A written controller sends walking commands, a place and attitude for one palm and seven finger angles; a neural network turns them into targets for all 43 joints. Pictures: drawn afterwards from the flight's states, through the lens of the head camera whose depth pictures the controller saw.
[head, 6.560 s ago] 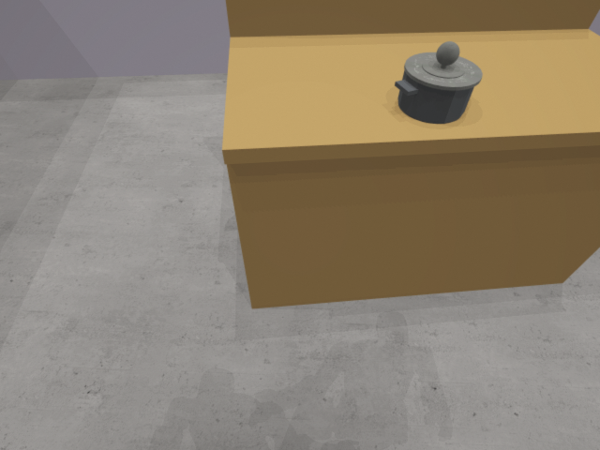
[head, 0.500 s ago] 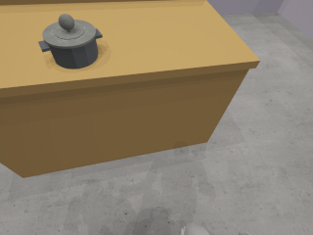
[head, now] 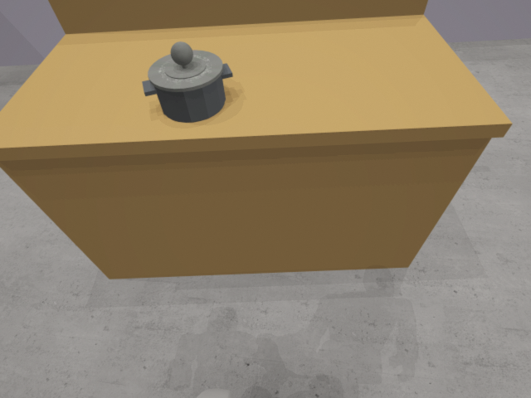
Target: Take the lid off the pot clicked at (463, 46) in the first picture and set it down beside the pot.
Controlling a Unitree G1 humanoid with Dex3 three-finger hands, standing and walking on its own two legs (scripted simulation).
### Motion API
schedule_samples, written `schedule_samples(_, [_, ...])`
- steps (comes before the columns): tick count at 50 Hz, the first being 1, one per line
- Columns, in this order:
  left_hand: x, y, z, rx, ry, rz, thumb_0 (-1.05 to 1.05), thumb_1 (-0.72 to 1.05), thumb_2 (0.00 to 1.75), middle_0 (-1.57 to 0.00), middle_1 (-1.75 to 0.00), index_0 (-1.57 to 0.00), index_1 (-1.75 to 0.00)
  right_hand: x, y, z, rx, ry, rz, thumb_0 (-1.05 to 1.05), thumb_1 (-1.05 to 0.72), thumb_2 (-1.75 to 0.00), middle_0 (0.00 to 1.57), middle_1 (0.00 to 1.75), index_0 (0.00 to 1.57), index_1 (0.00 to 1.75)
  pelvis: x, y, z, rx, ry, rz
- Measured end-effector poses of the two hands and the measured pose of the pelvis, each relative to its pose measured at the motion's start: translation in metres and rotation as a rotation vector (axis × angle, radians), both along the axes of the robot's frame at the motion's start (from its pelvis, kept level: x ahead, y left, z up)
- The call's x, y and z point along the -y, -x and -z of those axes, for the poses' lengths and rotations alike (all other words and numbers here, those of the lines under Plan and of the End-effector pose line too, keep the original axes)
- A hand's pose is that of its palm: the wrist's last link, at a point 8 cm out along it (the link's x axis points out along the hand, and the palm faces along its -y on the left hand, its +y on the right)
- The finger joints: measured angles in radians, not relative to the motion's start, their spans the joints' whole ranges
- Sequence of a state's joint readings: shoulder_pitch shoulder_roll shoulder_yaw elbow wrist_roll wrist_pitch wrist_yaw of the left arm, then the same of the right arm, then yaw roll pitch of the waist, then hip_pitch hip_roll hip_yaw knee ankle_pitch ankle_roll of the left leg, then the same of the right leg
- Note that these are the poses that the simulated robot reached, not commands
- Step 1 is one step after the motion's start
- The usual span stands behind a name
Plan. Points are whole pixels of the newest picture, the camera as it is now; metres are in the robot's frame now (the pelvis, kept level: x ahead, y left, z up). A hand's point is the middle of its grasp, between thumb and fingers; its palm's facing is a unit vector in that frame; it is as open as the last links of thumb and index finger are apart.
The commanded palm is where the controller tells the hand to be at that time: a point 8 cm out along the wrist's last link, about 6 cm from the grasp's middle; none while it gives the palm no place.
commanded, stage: take the last steps up to it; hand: left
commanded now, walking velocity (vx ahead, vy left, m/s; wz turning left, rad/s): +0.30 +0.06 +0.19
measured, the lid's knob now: (181, 53) +0.78 +0.23 +0.12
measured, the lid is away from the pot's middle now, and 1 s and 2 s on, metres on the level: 0.00 0.00 0.00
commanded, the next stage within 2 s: come to a stop and stand still in 0.92 s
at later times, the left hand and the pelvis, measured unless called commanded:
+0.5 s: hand out of the picture +0.11 +0.23 -0.17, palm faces +0.09 -0.97 -0.21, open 7.4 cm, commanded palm none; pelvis +0.08 +0.03 -0.01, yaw +4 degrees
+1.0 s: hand (180, 348) +0.23 +0.19 -0.17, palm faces +0.19 -0.96 -0.19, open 7.3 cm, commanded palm none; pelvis +0.26 +0.02 +0.00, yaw +5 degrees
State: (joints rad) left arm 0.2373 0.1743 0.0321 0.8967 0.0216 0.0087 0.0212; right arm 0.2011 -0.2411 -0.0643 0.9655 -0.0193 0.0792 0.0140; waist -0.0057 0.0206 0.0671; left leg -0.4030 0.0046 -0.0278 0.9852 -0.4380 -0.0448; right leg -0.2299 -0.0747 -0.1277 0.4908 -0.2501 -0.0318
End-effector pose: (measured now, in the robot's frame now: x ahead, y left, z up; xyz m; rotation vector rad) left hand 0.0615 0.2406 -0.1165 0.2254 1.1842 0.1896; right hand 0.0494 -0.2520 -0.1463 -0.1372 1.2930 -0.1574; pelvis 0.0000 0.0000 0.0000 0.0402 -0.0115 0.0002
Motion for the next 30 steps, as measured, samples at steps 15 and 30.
schedule_samples(15, [-0.054,0.073,0.030,-0.206,0.072,-0.152,0.01,0.91,0.90,-0.20,-0.30,-0.20,-0.30,-0.058,-0.026,-0.017,0.046,0.050,-0.116,0.00,-0.91,-0.90,0.20,0.30,0.20,0.30,-0.039,-0.024,0.003,-0.012,0.036,-0.068])
schedule_samples(30, [-0.016,-0.124,0.029,0.001,0.049,-0.035,0.01,0.91,0.90,-0.20,-0.30,-0.20,-0.30,-0.047,-0.005,0.024,-0.271,-0.048,0.007,0.00,-0.90,-0.90,0.20,0.30,0.21,0.30,-0.013,-0.129,0.024,-0.006,0.009,-0.063])
